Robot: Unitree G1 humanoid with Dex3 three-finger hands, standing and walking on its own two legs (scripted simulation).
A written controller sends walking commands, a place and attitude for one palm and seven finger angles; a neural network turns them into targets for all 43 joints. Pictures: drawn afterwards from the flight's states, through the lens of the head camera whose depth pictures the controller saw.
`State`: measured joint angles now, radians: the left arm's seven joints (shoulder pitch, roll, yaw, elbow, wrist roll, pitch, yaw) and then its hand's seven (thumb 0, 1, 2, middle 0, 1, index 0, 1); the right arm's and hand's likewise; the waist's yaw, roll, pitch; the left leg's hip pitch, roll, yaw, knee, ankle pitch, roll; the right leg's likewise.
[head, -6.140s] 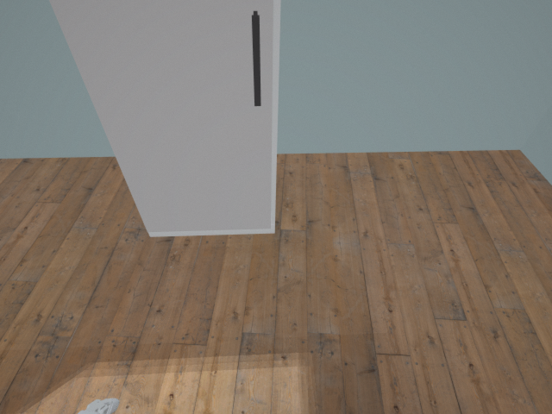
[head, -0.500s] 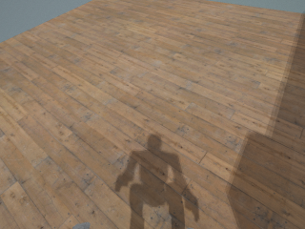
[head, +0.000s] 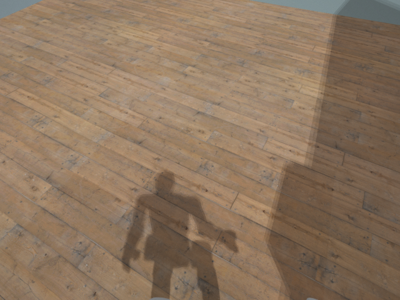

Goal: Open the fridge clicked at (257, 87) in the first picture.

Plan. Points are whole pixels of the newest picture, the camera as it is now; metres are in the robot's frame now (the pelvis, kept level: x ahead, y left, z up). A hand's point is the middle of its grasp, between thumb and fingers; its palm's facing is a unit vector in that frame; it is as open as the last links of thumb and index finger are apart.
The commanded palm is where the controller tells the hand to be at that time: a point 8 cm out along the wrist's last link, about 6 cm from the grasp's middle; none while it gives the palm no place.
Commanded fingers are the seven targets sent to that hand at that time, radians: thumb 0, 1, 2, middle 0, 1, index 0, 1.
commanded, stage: turn to face it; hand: right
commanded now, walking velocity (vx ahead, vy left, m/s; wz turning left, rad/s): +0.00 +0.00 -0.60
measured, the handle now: out of the picture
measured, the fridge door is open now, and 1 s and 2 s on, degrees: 0 0 0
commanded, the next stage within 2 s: none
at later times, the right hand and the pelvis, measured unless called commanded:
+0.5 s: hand out of the picture -0.05 -0.16 -0.16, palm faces +0.37 +0.89 -0.25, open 7.3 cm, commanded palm none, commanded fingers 0.00 -0.90 -0.90 0.20 0.30 0.20 0.30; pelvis -0.02 +0.04 +0.00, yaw -21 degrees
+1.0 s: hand out of the picture -0.02 -0.22 -0.15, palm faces +0.59 +0.75 -0.29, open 7.4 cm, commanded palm none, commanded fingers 0.00 -0.90 -0.90 0.20 0.30 0.20 0.30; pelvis +0.00 +0.03 -0.01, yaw -38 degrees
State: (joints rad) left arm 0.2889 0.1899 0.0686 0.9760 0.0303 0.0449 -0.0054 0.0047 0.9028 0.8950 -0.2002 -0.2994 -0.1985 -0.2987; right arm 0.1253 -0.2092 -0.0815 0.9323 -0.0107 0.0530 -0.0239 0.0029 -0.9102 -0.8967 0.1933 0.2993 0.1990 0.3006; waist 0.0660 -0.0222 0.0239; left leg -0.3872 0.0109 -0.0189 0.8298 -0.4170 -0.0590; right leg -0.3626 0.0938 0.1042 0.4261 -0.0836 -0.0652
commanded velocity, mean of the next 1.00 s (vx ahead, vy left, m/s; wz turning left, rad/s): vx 0.00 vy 0.00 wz -0.60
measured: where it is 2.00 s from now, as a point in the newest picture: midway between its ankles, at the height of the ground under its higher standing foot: outside the picture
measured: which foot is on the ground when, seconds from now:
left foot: up 0.00-0.08, down 0.10-0.58, up 0.60-0.98, down 1.00-1.00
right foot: down 0.00-0.10, up 0.12-0.56, down 0.58-1.00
